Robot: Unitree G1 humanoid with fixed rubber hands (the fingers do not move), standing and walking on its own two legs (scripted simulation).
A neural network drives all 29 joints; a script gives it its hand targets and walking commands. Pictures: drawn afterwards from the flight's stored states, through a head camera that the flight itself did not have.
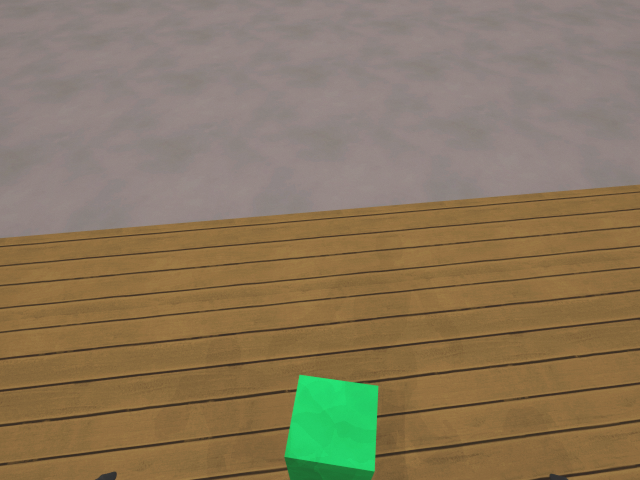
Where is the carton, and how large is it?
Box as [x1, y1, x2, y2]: [284, 375, 377, 479]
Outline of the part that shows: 299,375 284,456 290,479 370,479 374,471 377,386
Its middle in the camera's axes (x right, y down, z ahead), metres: +0.04 +0.52 +1.05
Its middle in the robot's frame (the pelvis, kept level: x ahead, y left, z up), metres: +0.38 -0.02 -0.66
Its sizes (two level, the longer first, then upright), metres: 0.210 0.200 0.250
